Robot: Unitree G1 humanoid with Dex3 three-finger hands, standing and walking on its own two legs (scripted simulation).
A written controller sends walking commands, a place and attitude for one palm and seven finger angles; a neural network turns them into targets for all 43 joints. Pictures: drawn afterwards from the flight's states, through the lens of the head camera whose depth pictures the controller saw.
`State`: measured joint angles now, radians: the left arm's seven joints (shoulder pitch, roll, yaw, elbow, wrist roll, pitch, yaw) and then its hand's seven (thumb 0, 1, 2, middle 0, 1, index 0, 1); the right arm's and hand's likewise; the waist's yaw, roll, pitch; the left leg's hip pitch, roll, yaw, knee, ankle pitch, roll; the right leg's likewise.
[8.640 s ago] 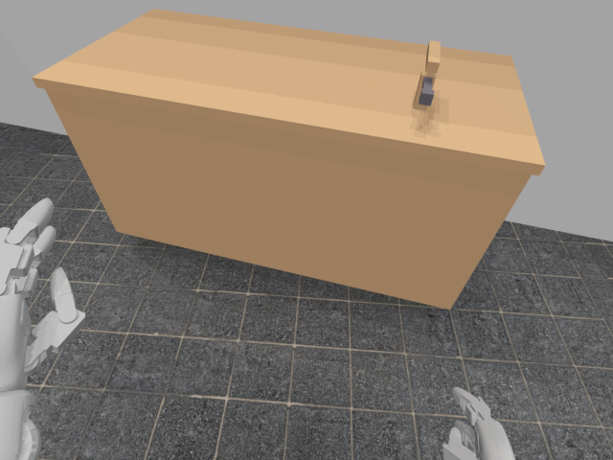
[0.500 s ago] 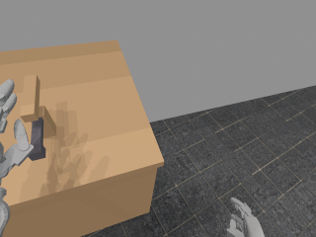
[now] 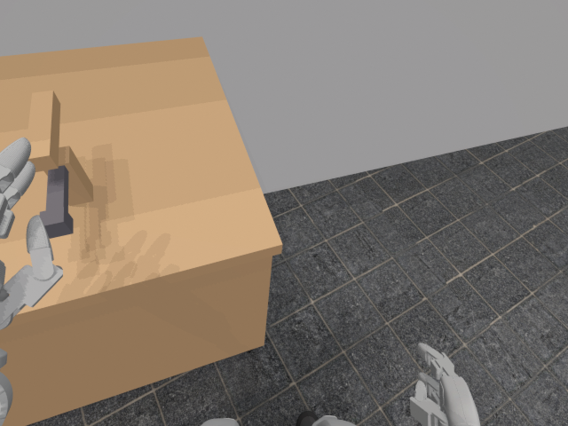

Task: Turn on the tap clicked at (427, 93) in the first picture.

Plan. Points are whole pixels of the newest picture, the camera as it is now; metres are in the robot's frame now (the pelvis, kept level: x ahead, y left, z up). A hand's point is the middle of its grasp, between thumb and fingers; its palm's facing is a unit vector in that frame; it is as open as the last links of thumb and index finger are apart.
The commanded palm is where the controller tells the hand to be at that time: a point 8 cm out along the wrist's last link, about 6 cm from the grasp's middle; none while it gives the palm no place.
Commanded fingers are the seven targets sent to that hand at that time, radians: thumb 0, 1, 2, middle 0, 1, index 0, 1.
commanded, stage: come to a stop and stand still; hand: left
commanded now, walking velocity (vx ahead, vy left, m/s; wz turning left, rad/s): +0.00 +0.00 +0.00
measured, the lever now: (56, 222) +0.33 +0.33 +0.07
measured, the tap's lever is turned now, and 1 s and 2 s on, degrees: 0 0 0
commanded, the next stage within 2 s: look again from close up in 1.34 s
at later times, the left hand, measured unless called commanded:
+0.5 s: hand (50, 337) +0.17 +0.23 +0.16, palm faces +0.33 -0.87 -0.37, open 7.4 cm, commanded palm +0.11 +0.26 +0.19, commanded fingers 0.00 0.90 0.90 -0.20 -0.30 -0.20 -0.30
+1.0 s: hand (51, 327) +0.18 +0.23 +0.15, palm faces +0.31 -0.88 -0.37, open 7.4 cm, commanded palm +0.12 +0.26 +0.19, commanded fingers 0.00 0.90 0.90 -0.20 -0.30 -0.20 -0.30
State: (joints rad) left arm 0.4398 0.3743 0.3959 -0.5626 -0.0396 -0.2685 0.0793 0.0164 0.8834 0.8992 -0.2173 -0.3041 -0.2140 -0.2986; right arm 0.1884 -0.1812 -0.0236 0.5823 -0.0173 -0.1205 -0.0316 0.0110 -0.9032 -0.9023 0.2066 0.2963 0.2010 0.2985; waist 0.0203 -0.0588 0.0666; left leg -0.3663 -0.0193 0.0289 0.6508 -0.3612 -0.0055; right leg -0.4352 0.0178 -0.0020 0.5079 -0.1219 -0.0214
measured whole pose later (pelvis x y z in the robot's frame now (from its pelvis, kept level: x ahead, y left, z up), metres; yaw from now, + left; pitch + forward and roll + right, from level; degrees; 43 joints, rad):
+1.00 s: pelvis -0.05 -0.01 +0.01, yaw -3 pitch +0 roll -1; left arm 0.40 0.36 0.33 -0.38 -0.03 -0.21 0.07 0.02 0.88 0.90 -0.22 -0.30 -0.22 -0.30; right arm 0.21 -0.20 0.02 0.56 -0.01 -0.13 -0.04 0.01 -0.90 -0.90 0.21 0.30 0.20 0.30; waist 0.03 -0.02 0.03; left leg -0.25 -0.02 0.03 0.46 -0.21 0.05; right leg -0.20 0.02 0.00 0.40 -0.21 0.00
